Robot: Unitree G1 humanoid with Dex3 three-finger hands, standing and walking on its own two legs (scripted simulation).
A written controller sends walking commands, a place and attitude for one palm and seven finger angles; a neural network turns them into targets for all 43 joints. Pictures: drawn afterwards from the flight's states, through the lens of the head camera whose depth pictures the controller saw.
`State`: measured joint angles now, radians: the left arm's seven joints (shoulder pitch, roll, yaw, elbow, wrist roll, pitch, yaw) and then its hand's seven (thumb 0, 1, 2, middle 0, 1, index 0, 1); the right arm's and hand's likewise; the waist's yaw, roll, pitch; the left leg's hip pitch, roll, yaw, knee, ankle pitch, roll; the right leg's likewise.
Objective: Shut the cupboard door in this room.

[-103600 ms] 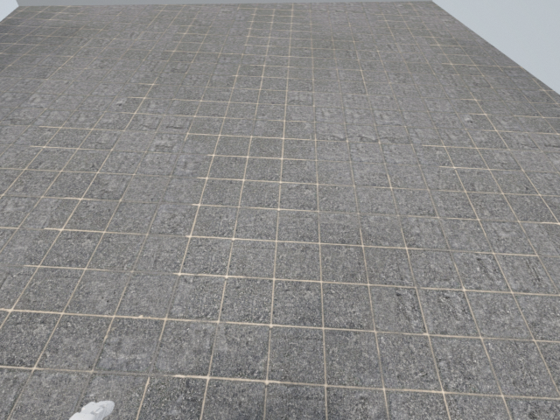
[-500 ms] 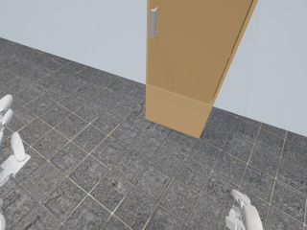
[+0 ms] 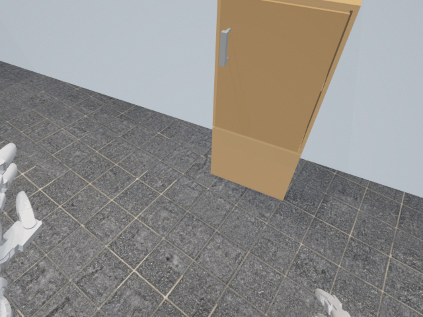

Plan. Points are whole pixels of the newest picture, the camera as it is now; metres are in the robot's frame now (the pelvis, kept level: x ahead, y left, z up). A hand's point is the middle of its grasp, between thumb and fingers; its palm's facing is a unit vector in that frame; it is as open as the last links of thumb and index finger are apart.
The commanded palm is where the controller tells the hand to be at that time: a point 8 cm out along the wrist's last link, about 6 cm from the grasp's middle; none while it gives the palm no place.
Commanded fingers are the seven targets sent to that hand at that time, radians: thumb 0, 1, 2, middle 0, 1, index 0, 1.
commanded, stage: stop stepping back and stand still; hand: left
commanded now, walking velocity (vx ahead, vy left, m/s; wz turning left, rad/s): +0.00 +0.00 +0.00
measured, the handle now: (225, 47) +1.03 +0.02 +0.07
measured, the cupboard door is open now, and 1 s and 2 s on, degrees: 0 0 0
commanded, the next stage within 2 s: let the arm hang, fingers relaxed in 0.18 s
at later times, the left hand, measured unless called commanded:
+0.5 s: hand out of the picture +0.13 +0.22 -0.12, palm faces -0.03 -0.95 -0.31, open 7.4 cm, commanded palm none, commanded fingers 0.00 0.90 0.90 -0.20 -0.30 -0.20 -0.30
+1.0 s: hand out of the picture -0.02 +0.21 -0.16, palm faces +0.01 -0.96 -0.27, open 7.4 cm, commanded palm none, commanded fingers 0.00 0.90 0.90 -0.20 -0.30 -0.20 -0.30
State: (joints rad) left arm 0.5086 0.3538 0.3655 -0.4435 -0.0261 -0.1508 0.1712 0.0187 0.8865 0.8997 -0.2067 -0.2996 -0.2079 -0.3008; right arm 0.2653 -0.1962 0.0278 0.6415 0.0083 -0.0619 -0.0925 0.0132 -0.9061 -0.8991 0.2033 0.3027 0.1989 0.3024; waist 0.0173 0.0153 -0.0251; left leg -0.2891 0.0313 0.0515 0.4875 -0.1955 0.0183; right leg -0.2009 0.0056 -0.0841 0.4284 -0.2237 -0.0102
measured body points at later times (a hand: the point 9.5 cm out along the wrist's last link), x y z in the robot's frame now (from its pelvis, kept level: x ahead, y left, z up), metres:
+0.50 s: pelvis +0.00 +0.02 -0.01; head +0.01 +0.00 +0.44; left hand +0.13 +0.27 -0.10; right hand +0.14 -0.25 -0.13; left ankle +0.04 +0.10 -0.74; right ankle +0.00 -0.11 -0.74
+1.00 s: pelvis +0.00 +0.01 +0.00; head +0.00 +0.00 +0.45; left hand -0.02 +0.26 -0.14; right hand +0.01 -0.23 -0.16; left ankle +0.04 +0.10 -0.74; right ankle +0.00 -0.11 -0.74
